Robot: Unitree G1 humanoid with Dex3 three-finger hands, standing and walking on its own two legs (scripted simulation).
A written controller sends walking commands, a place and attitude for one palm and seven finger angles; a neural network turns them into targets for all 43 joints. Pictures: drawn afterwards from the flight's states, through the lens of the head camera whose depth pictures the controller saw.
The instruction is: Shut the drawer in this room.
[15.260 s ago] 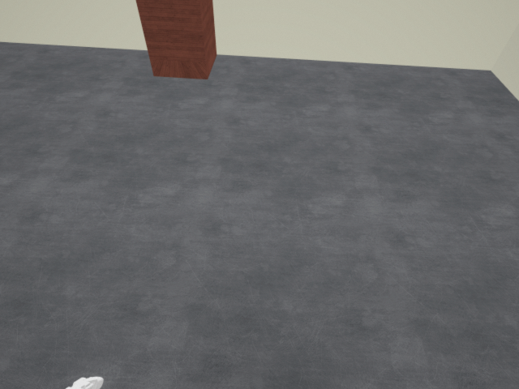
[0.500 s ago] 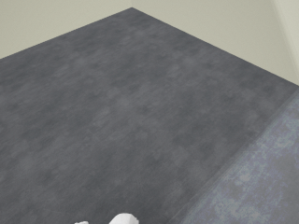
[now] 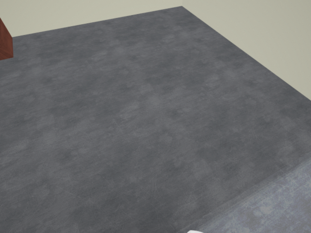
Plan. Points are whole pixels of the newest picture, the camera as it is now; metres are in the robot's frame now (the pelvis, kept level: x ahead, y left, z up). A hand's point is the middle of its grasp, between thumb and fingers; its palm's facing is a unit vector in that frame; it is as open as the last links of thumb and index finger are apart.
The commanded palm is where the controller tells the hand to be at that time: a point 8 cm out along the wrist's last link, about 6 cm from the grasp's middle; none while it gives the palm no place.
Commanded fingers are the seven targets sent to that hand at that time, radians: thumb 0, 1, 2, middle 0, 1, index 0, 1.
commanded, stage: turn or walk to find it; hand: left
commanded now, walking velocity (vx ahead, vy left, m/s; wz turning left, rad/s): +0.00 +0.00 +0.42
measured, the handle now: out of the picture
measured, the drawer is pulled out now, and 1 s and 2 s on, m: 0.22 0.22 0.22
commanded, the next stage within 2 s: stand and wait in 0.36 s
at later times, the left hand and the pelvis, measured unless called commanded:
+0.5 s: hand out of the picture -0.03 +0.16 -0.17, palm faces +0.25 -0.94 -0.24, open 7.4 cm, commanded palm none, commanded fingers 0.00 0.90 0.90 -0.20 -0.30 -0.20 -0.30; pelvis -0.03 -0.03 +0.00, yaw +13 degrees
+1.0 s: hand out of the picture -0.07 +0.14 -0.17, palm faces +0.25 -0.95 -0.20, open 7.3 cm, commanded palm none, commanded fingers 0.00 0.90 0.90 -0.20 -0.30 -0.20 -0.30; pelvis -0.04 -0.03 +0.00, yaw +13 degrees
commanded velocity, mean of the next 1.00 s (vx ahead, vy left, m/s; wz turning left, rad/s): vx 0.00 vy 0.00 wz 0.14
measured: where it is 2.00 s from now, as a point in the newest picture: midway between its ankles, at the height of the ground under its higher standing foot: outside the picture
